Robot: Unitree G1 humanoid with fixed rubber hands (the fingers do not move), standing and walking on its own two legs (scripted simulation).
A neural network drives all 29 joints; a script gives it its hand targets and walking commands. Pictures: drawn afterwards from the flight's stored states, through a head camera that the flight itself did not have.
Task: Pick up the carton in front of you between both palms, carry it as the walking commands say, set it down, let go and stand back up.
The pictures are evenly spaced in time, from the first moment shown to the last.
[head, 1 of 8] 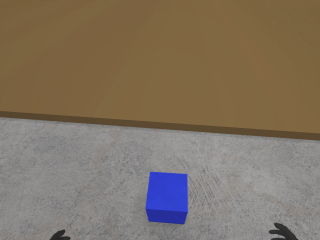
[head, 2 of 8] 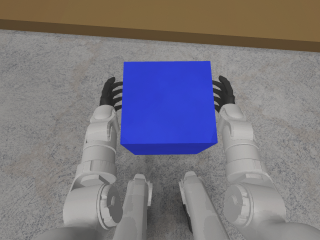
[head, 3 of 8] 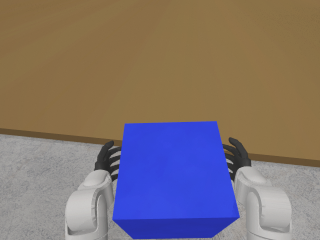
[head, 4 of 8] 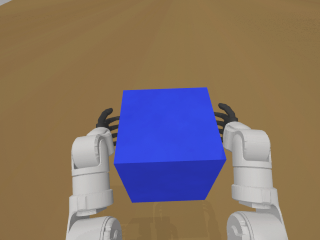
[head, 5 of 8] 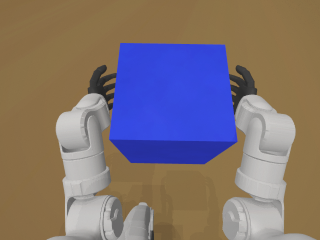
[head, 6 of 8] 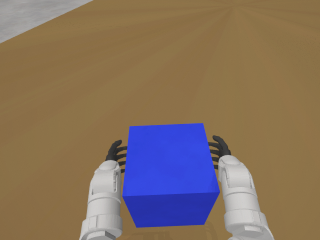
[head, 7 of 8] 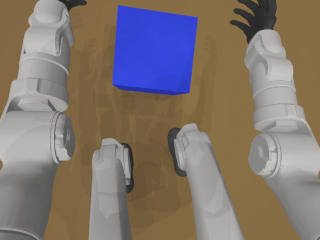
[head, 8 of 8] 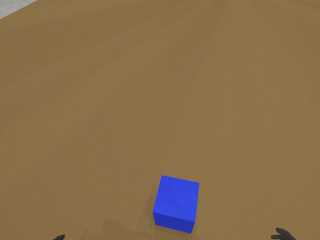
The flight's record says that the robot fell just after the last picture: no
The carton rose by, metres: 0.84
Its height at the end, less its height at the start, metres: +0.09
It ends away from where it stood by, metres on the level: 2.19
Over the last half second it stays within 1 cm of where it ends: yes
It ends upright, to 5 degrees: yes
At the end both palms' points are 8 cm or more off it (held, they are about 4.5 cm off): yes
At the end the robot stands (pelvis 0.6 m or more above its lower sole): yes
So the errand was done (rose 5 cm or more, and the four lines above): yes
